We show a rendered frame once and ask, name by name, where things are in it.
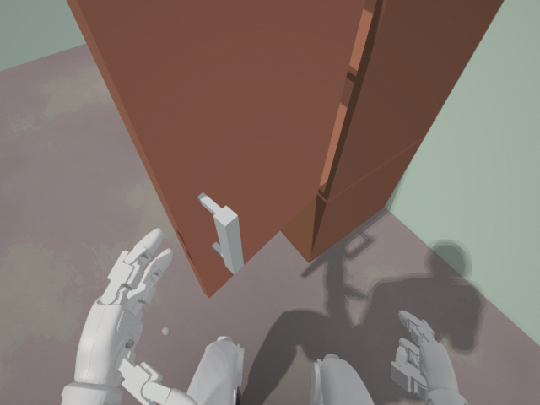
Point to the robot left forearm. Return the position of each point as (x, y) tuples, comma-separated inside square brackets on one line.
[(81, 393)]

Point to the handle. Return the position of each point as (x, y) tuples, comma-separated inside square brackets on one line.
[(228, 229)]

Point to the robot right thigh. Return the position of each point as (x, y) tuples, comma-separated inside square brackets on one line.
[(335, 382)]

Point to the cupboard door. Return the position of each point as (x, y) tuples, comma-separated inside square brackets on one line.
[(236, 99)]

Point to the robot left thigh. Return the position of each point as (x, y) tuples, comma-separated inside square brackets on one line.
[(218, 374)]

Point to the robot right hand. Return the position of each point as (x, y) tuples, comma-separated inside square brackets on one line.
[(430, 367)]

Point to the robot thigh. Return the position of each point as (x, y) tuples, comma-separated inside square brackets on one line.
[(218, 374), (335, 382)]

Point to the robot left hand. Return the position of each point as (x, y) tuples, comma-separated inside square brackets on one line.
[(115, 317)]

